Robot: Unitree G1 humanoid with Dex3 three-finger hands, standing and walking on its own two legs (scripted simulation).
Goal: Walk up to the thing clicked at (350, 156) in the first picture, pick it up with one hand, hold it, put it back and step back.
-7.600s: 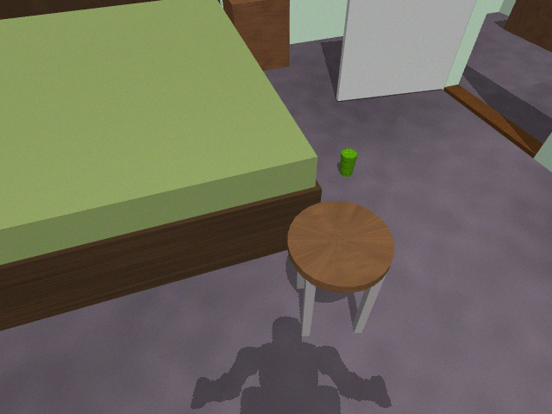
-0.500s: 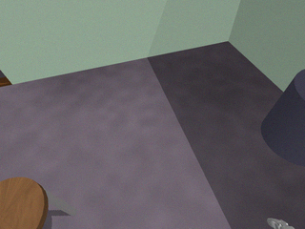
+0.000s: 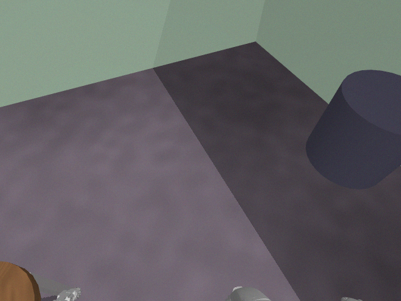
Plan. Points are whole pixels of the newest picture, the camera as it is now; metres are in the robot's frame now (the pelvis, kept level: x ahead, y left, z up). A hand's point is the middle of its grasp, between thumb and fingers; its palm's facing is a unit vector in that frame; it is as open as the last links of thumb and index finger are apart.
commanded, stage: walk up
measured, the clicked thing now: out of the picture +0.19 +1.42 -0.69
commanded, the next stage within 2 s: stand in 0.84 s
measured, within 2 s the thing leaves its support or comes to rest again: neither
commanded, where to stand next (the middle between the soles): +0.03 -0.02 m, yaw -3 degrees
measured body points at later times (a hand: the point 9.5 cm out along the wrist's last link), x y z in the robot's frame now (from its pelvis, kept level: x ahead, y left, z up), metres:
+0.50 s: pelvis -0.01 -0.01 +0.01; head -0.01 -0.01 +0.46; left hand +0.12 +0.27 -0.11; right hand +0.02 -0.31 -0.12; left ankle +0.01 +0.12 -0.73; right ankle -0.03 -0.14 -0.73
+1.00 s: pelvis -0.01 +0.00 +0.02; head -0.01 +0.00 +0.47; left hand +0.10 +0.29 -0.11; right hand +0.05 -0.31 -0.11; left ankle +0.01 +0.12 -0.73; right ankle -0.03 -0.14 -0.73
